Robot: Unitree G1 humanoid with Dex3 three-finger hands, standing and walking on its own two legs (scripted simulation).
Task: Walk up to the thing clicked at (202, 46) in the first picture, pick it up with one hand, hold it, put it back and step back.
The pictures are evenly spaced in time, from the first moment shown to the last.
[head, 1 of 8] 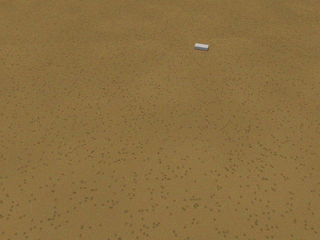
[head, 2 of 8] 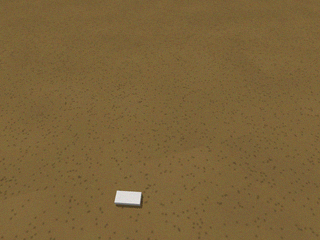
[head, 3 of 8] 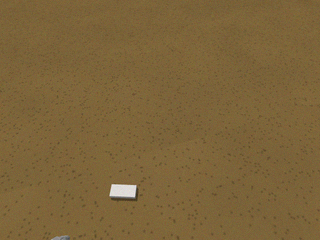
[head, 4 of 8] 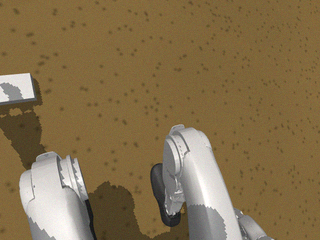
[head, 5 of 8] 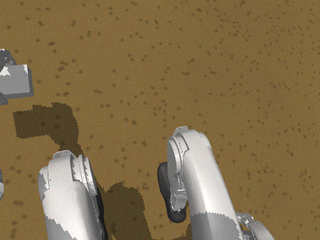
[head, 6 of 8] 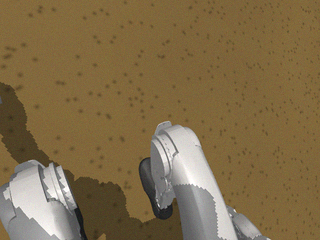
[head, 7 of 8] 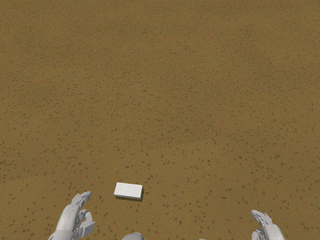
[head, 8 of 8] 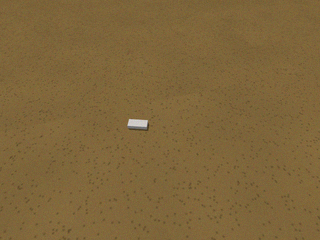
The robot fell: no
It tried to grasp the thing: yes
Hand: left
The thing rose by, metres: 0.69
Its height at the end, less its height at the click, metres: +0.00
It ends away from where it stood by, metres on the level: 0.02
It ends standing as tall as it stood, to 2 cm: yes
